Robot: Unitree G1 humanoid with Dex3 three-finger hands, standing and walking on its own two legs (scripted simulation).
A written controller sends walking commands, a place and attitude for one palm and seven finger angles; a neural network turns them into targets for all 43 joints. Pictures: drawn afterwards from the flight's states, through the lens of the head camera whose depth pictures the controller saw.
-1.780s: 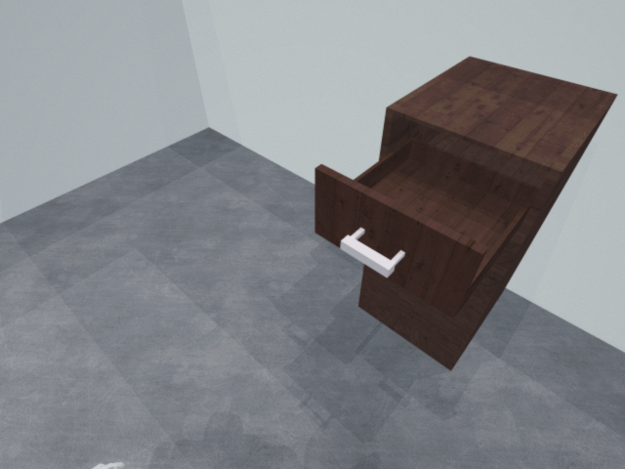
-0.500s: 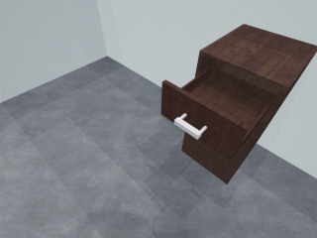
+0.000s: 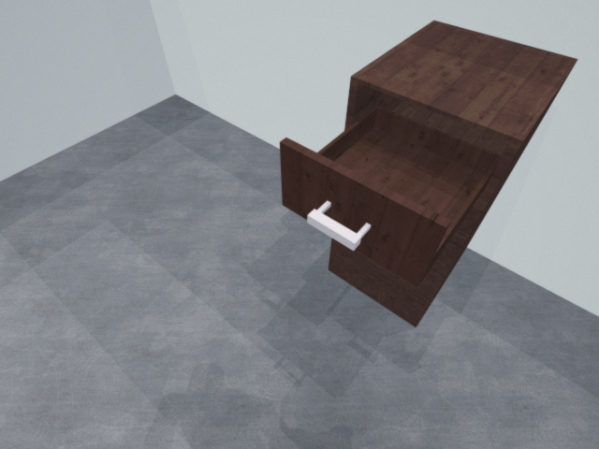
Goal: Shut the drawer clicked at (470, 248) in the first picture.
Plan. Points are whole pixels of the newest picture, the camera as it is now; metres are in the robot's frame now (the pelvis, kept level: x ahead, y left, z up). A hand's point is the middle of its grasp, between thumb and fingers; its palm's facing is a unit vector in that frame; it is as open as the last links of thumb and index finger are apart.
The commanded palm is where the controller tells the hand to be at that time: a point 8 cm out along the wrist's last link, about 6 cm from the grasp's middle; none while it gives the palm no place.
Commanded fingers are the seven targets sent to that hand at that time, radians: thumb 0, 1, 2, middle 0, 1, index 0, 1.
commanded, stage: turn to face it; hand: left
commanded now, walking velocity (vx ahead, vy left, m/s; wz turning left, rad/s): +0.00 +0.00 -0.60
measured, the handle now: (339, 222) +0.52 -0.04 -0.05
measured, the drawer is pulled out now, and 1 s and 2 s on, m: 0.29 0.29 0.29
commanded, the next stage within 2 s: take the last steps up to it in 0.96 s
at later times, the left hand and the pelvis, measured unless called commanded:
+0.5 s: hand out of the picture +0.05 +0.14 -0.15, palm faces -0.18 -0.94 -0.29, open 7.4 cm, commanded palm none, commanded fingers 0.00 0.90 0.90 -0.20 -0.30 -0.20 -0.30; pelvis -0.02 -0.05 +0.01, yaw -17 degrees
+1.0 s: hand (198, 434) +0.17 +0.18 -0.17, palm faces -0.44 -0.86 -0.24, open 7.4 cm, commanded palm none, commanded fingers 0.00 0.90 0.90 -0.20 -0.30 -0.20 -0.30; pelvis +0.00 +0.02 +0.00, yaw -31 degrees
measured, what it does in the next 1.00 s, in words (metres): steps on the spot, turning right: left foot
